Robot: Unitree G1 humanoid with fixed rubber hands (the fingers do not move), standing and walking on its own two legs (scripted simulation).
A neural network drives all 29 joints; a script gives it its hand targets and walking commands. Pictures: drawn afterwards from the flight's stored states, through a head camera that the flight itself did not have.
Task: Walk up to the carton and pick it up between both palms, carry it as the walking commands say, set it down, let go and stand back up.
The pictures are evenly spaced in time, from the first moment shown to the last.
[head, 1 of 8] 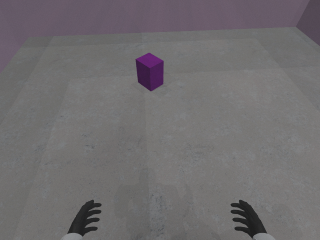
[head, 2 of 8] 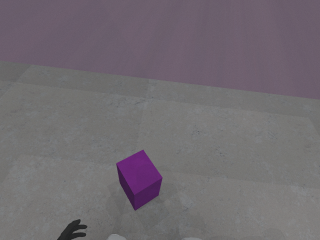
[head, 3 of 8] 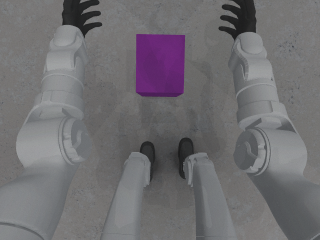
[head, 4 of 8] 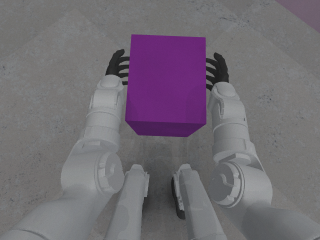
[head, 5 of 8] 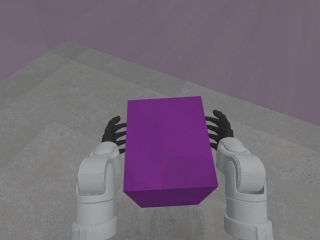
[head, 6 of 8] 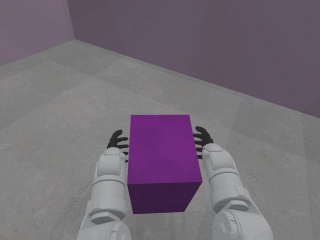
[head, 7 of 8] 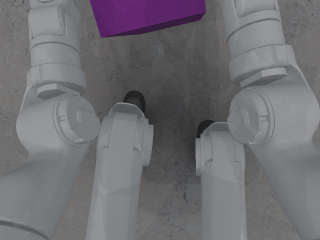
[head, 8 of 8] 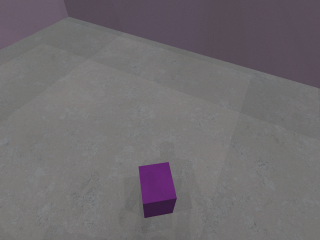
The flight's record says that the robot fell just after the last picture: no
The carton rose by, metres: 0.67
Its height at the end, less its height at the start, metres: +0.00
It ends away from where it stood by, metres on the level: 1.34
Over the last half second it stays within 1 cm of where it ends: yes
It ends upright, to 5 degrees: yes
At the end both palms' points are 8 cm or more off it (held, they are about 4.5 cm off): yes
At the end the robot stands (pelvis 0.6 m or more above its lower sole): yes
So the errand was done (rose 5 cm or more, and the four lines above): yes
